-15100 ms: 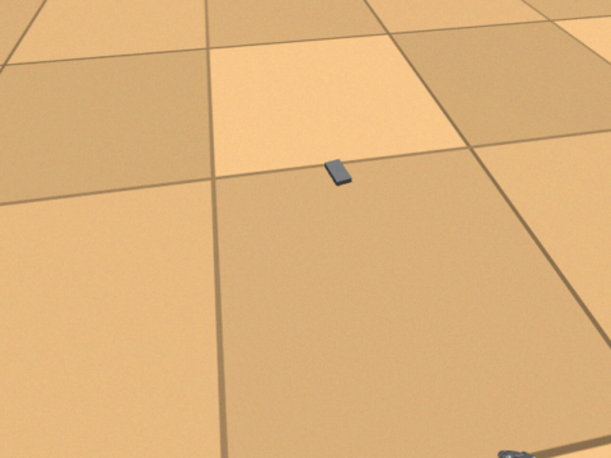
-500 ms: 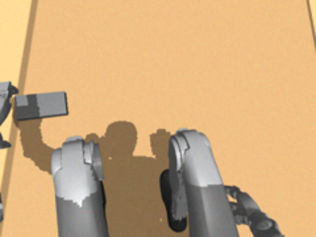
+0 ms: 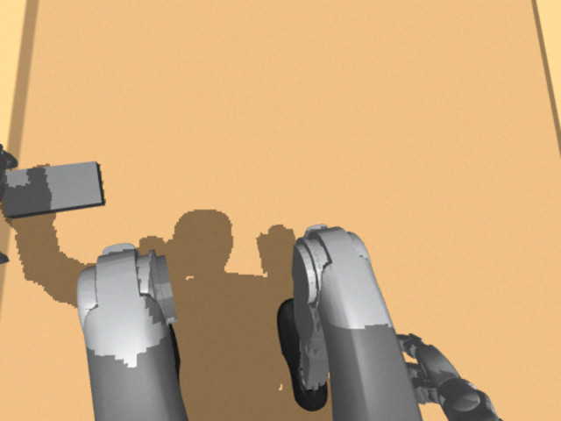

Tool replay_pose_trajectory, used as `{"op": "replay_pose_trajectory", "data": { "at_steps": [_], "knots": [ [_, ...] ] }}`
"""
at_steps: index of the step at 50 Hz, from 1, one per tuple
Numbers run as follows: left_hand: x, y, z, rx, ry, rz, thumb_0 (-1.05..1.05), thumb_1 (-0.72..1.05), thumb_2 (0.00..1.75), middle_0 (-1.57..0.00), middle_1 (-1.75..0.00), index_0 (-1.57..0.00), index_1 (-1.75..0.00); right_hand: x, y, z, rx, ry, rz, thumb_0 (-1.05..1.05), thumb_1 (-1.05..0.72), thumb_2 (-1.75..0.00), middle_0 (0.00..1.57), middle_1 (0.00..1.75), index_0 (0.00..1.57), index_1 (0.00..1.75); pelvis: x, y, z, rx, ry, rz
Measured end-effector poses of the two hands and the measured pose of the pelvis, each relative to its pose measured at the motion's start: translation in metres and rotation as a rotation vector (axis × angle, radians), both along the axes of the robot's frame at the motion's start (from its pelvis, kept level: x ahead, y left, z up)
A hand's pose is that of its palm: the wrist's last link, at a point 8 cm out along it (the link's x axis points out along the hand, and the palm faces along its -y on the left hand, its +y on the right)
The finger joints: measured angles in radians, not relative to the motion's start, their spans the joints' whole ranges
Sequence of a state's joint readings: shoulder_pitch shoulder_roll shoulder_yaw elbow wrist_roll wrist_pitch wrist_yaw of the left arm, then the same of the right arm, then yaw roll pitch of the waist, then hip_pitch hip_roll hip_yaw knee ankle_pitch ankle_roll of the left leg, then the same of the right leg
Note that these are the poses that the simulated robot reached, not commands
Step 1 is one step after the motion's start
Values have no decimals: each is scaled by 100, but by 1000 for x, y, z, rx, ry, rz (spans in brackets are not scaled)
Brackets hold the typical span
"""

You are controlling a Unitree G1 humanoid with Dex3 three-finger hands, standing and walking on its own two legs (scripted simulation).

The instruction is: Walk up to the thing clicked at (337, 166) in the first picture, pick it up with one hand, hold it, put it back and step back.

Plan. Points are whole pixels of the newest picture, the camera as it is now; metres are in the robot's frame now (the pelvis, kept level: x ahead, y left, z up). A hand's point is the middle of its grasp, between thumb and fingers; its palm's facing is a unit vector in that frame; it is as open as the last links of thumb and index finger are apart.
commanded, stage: rise first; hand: left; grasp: from above
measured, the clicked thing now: (55, 189) +0.44 +0.33 -0.30
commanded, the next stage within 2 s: approach in 1.58 s
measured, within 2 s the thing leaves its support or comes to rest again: neither
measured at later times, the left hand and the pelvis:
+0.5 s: hand out of the picture +0.38 +0.37 -0.19, palm faces -0.44 -0.12 -0.89, open 14.1 cm; pelvis +0.00 +0.00 -0.01, yaw -1 degrees
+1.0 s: hand out of the picture +0.39 +0.37 -0.19, palm faces -0.45 -0.12 -0.89, open 14.1 cm; pelvis +0.00 +0.00 +0.00, yaw -1 degrees
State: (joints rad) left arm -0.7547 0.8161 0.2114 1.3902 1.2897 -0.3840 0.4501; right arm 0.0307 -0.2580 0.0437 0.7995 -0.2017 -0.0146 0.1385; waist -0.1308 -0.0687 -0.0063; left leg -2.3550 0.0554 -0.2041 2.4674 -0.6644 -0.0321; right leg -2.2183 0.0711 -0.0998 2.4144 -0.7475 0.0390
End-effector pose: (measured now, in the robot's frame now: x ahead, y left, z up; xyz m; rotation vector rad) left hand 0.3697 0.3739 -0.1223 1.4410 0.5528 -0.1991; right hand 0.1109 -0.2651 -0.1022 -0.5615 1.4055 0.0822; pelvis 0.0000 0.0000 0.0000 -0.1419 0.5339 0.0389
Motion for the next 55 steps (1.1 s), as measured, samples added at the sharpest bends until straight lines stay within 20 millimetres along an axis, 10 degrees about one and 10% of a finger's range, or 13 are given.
{"op": "replay_pose_trajectory", "data": {
  "at_steps": [55],
  "knots": [
    [27,-3,-2,15,-12,-8,0,-54,102,-9,-103,-8,-103,-11,5,7,0,2,22,0,-91,-90,20,30,20,30,-1,3,-3,-21,-10,-8]
  ]
}}
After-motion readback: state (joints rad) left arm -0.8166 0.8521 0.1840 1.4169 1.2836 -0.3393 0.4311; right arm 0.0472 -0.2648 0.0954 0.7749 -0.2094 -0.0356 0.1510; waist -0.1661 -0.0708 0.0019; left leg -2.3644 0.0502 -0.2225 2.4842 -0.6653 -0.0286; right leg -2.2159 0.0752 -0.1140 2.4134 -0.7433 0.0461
